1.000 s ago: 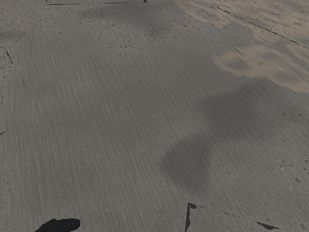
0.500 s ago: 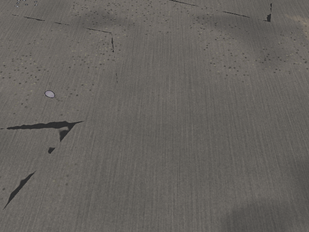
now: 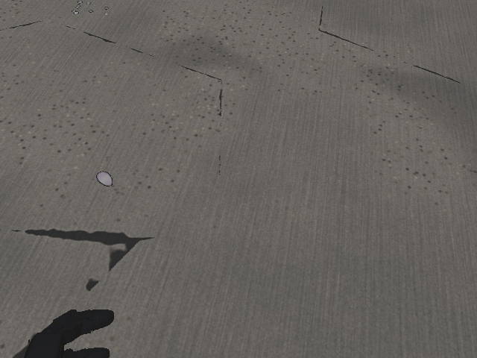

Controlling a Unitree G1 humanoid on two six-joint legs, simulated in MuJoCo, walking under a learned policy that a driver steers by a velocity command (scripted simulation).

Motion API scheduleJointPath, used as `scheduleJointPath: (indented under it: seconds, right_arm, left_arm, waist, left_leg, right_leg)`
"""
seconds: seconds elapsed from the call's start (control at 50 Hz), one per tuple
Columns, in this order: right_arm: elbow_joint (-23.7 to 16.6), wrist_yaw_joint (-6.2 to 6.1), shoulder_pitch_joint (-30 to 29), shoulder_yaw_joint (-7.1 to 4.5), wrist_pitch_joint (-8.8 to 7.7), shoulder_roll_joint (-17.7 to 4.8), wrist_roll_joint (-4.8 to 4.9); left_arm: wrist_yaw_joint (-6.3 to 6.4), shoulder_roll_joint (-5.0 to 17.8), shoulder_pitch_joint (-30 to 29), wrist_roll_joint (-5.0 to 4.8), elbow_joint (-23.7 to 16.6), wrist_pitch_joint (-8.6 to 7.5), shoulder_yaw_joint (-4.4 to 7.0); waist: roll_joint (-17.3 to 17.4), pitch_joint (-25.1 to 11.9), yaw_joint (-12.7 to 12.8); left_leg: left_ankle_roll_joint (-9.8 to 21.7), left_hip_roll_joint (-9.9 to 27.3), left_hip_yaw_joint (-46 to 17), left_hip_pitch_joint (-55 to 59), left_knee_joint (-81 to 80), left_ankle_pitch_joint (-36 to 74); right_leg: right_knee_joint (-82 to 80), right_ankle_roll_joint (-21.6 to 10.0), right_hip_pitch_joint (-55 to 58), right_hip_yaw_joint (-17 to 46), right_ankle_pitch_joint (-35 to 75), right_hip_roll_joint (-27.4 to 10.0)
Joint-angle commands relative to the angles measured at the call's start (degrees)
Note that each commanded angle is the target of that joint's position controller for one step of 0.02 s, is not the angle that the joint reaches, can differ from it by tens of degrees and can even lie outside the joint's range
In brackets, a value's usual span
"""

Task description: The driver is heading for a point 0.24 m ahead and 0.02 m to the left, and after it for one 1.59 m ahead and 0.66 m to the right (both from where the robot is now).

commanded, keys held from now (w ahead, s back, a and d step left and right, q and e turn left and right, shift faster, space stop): w+e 1.00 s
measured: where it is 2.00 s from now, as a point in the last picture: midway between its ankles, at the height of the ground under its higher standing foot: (301, 243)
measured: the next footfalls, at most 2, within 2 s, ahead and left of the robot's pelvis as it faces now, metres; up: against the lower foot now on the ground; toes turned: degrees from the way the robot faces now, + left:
right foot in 0.08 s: +0.23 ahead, -0.13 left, +0.00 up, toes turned +5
left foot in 0.56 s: +0.47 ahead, +0.09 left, +0.00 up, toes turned -13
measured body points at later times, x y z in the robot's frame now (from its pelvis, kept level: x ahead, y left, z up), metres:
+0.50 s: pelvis +0.27 -0.03 +0.00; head +0.30 -0.04 +0.45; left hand +0.28 +0.25 -0.12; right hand +0.50 -0.27 -0.07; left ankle +0.43 +0.11 -0.72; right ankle +0.19 -0.13 -0.74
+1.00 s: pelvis +0.51 -0.07 -0.01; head +0.54 -0.09 +0.44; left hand +0.82 +0.05 -0.09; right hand +0.40 -0.34 -0.14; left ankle +0.43 +0.10 -0.74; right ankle +0.61 -0.26 -0.71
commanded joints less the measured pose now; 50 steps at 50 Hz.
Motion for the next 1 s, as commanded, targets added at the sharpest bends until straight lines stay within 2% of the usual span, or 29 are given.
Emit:
scheduleJointPath:
  seconds: [0.02,0.06,0.08,0.1,0.12,0.14,0.16,0.18,0.2,0.22,0.26,0.3,0.36,0.4,0.46,0.5,0.54,0.56,0.58,0.6,0.62,0.64,0.66,0.68,0.74,0.82,0.88,0.96,1.0]
  right_arm:
    - [-2.22,-0.85,0.97,-2.05,-0.07,-8.43,-0.27]
    - [-2.19,-0.93,0.84,-1.77,0.14,-7.68,-0.75]
    - [-2.80,-0.56,0.14,-1.09,0.01,-6.15,-1.14]
    - [-3.52,-0.44,2.65,-0.27,-0.29,-4.31,-2.17]
    - [-2.89,-0.15,10.59,0.46,-1.02,-1.96,-0.10]
    - [-2.72,-0.14,7.54,-0.03,-1.48,-6.72,0.22]
    - [-4.46,-0.02,-0.61,-0.50,-1.85,-8.91,0.04]
    - [-5.64,-0.16,-5.44,-0.39,-2.34,-8.47,-0.86]
    - [-6.50,-0.30,-7.10,-0.55,-2.80,-7.82,-1.78]
    - [-6.88,-0.30,-6.85,-0.60,-3.01,-7.01,-2.22]
    - [-7.38,-0.31,-6.78,-0.32,-2.96,-5.20,-2.31]
    - [-8.58,-0.41,-10.11,0.20,-2.81,-4.03,-2.32]
    - [-9.96,-0.06,-16.48,1.01,-2.90,-2.80,-2.02]
    - [-10.64,0.34,-19.68,1.13,-3.11,-3.05,-1.50]
    - [-12.06,0.91,-23.63,0.95,-3.69,-4.30,-0.82]
    - [-12.27,1.09,-23.23,0.49,-4.27,-5.74,-0.57]
    - [-10.53,0.72,-16.63,-0.51,-4.66,-7.65,-0.79]
    - [-9.43,0.20,-8.94,-1.37,-4.79,-10.18,-1.57]
    - [-8.48,-0.24,-1.68,-2.54,-4.17,-15.02,-2.24]
    - [-6.57,0.38,1.08,-2.62,-3.20,-14.28,-1.61]
    - [-7.41,0.52,-1.72,-1.41,-3.19,-9.48,-1.37]
    - [-7.69,0.58,-4.61,-0.66,-3.05,-7.25,-1.41]
    - [-7.61,0.76,-7.44,-0.08,-2.98,-5.79,-1.67]
    - [-7.28,0.85,-9.17,0.27,-2.99,-4.77,-1.98]
    - [-6.04,0.91,-9.93,-0.16,-3.56,-5.67,-1.94]
    - [-4.40,0.58,-8.99,-0.97,-3.64,-8.37,-1.91]
    - [-3.43,0.33,-7.29,-1.27,-3.24,-10.06,-1.41]
    - [-1.59,0.28,-3.78,-1.88,-2.16,-12.28,-0.30]
    - [-1.32,0.10,-3.51,-2.25,-1.35,-13.69,0.03]
  left_arm:
    - [-0.75,6.69,-3.79,-0.26,-4.67,-1.71,1.39]
    - [-0.82,7.95,2.77,0.18,-2.61,-2.20,1.92]
    - [-0.65,9.84,9.86,0.94,-0.88,-2.32,2.68]
    - [-0.66,12.77,18.93,1.31,0.37,-2.12,3.40]
    - [-1.36,15.28,24.36,0.69,3.47,-1.30,4.30]
    - [-1.72,10.43,22.75,-1.32,2.82,-1.11,2.92]
    - [-1.61,7.80,17.85,-1.42,1.45,-0.67,2.07]
    - [-1.60,7.49,14.91,-0.49,0.42,-0.19,1.66]
    - [-1.51,7.17,13.70,-0.19,0.22,-0.05,1.45]
    - [-1.34,6.65,13.67,0.21,0.24,-0.08,1.09]
    - [-0.98,6.41,15.14,-0.25,0.90,0.07,0.97]
    - [-0.06,8.45,16.75,-0.76,1.36,0.38,1.55]
    - [0.87,10.22,18.72,-1.16,1.74,1.11,2.19]
    - [1.11,10.20,20.84,-1.39,2.19,1.65,2.22]
    - [1.36,9.79,23.84,-1.67,2.74,2.51,2.11]
    - [1.59,10.20,24.01,-1.54,2.49,2.98,2.32]
    - [1.69,8.87,22.96,-1.31,1.65,3.17,2.01]
    - [1.50,6.46,21.42,-0.81,0.49,2.86,1.18]
    - [1.48,2.33,25.72,-0.94,-0.74,2.23,0.03]
    - [1.59,4.46,28.14,-2.08,-2.07,1.89,-0.03]
    - [1.73,9.15,25.15,-2.37,-1.49,2.15,1.22]
    - [1.66,9.75,21.66,-1.86,-1.93,2.56,1.61]
    - [1.53,8.89,20.38,-1.33,-2.24,2.89,1.68]
    - [1.28,8.06,19.61,-1.09,-2.75,3.24,1.84]
    - [0.49,5.12,18.21,-1.30,-4.50,4.07,1.33]
    - [-0.47,4.27,13.92,-1.11,-6.91,4.07,0.74]
    - [-1.52,3.72,8.23,-0.98,-8.92,3.76,0.13]
    - [-2.64,4.55,2.54,-1.13,-12.25,4.03,0.10]
    - [-3.00,5.86,2.85,-0.95,-13.27,4.23,0.69]
  waist:
    - [8.55,-0.94,1.81]
    - [9.88,-3.12,4.72]
    - [8.54,-8.67,7.82]
    - [1.06,-16.96,9.78]
    - [-17.71,-21.00,7.40]
    - [-10.94,-15.84,8.58]
    - [-4.86,-7.56,9.27]
    - [0.40,-3.68,8.62]
    - [1.46,-1.87,7.30]
    - [0.06,-2.65,6.02]
    - [-2.39,-3.75,5.17]
    - [-2.58,-3.17,5.63]
    - [-2.34,-1.88,7.45]
    - [-2.66,-1.49,8.65]
    - [-2.83,-1.02,9.55]
    - [-3.70,-1.29,8.34]
    - [-3.90,-3.66,4.42]
    - [-1.54,-8.96,0.48]
    - [11.00,-16.91,-0.08]
    - [20.93,-18.09,0.83]
    - [13.10,-10.42,0.26]
    - [9.52,-5.27,0.78]
    - [7.72,-2.51,2.17]
    - [8.49,-0.84,3.40]
    - [8.73,-0.04,4.66]
    - [6.14,-0.08,4.21]
    - [5.39,1.12,2.17]
    - [5.34,2.82,1.00]
    - [6.48,1.59,2.39]
  left_leg:
    - [6.89,15.73,-12.14,0.05,-0.45,14.76]
    - [5.59,14.70,-10.70,1.67,5.14,26.44]
    - [4.14,11.81,-7.94,-0.36,14.59,31.28]
    - [1.52,6.73,-3.45,-11.05,31.06,19.41]
    - [-2.90,-0.31,1.25,-30.58,48.51,-13.32]
    - [-2.52,3.63,-1.12,-38.11,53.64,-14.55]
    - [-2.38,6.15,0.66,-40.43,53.49,-8.78]
    - [-2.33,7.77,2.50,-38.84,51.14,-4.97]
    - [-2.56,9.35,3.06,-37.25,47.24,-2.47]
    - [-2.78,10.41,3.23,-33.99,43.87,-1.09]
    - [-3.96,10.50,4.50,-31.51,37.38,-1.34]
    - [-5.50,9.95,5.88,-30.78,29.70,1.00]
    - [-6.69,8.35,6.34,-26.01,17.83,12.02]
    - [-7.18,6.90,6.25,-22.55,13.07,17.38]
    - [-7.14,5.65,5.25,-19.85,8.23,17.34]
    - [-6.38,5.40,4.91,-16.37,5.27,14.61]
    - [-4.04,6.60,5.34,-5.78,1.68,13.40]
    - [-1.01,12.84,0.42,6.13,3.17,11.75]
    - [5.44,25.06,-15.54,24.53,2.62,7.88]
    - [10.34,32.48,-32.41,26.18,-2.16,-4.75]
    - [8.74,29.55,-28.30,19.67,-3.94,-9.99]
    - [6.73,26.71,-19.99,13.21,-5.00,-5.89]
    - [5.87,24.19,-14.38,7.77,-6.73,-0.68]
    - [5.41,22.59,-10.08,3.88,-8.22,3.73]
    - [5.83,20.97,-1.43,-1.14,-11.82,12.25]
    - [6.05,20.53,7.13,-0.58,-12.76,20.77]
    - [4.78,19.95,12.39,-0.28,-12.73,21.70]
    - [3.22,22.31,15.23,5.94,-10.48,24.20]
    - [1.98,22.81,17.39,8.62,-5.21,37.68]
  right_leg:
    - [-2.07,-1.38,5.02,-0.83,-2.90,0.89]
    - [-4.12,-4.07,13.14,-3.56,-5.31,2.00]
    - [-2.42,-6.91,24.06,-1.86,-4.45,-0.35]
    - [0.45,-12.21,41.06,10.12,-3.17,-8.98]
    - [-8.35,-21.10,55.12,36.26,-18.14,-18.94]
    - [-12.43,-19.75,53.33,41.50,-31.99,-18.36]
    - [-13.47,-17.43,45.34,33.71,-30.76,-16.07]
    - [-14.51,-16.50,37.74,28.27,-24.16,-13.59]
    - [-15.06,-16.41,32.97,24.76,-17.13,-11.89]
    - [-15.54,-15.90,30.61,21.92,-11.53,-9.95]
    - [-16.29,-16.17,28.90,18.33,-6.07,-8.05]
    - [-17.39,-16.66,26.38,16.10,-3.88,-7.63]
    - [-18.00,-14.82,21.89,12.94,-5.33,-5.59]
    - [-17.38,-13.99,20.38,12.66,-6.77,-4.98]
    - [-14.50,-13.35,22.07,15.73,-10.24,-5.66]
    - [-11.66,-12.55,23.52,18.70,-11.47,-6.21]
    - [-5.51,-10.36,21.57,18.53,-10.34,-3.75]
    - [5.35,-8.37,16.22,15.12,-11.15,-1.10]
    - [23.23,-4.61,1.32,6.46,-26.67,6.02]
    - [34.63,-3.74,-10.08,3.09,-39.26,4.43]
    - [40.08,-3.35,-13.20,4.27,-34.71,1.08]
    - [41.03,-3.00,-12.91,2.92,-29.93,-0.54]
    - [39.77,-2.58,-11.25,2.18,-26.38,-1.96]
    - [38.21,-2.41,-9.81,2.06,-24.04,-3.43]
    - [35.58,-1.49,-7.73,0.66,-19.22,-5.13]
    - [24.78,-0.73,-7.69,-0.12,-8.90,-5.39]
    - [15.29,-1.60,-4.56,-2.93,-1.84,-4.36]
    - [8.96,-3.92,-4.49,-5.38,-5.51,-3.19]
    - [7.32,-5.94,-0.71,-8.11,-11.41,-0.66]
